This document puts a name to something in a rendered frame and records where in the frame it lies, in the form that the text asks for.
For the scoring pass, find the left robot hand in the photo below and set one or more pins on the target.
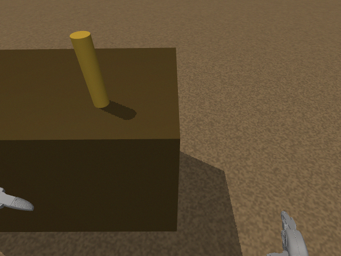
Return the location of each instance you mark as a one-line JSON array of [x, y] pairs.
[[14, 202]]

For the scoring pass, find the right robot hand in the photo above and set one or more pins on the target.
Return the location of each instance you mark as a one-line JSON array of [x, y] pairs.
[[292, 240]]

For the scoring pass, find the can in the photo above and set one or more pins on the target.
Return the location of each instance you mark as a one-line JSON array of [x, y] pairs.
[[86, 55]]

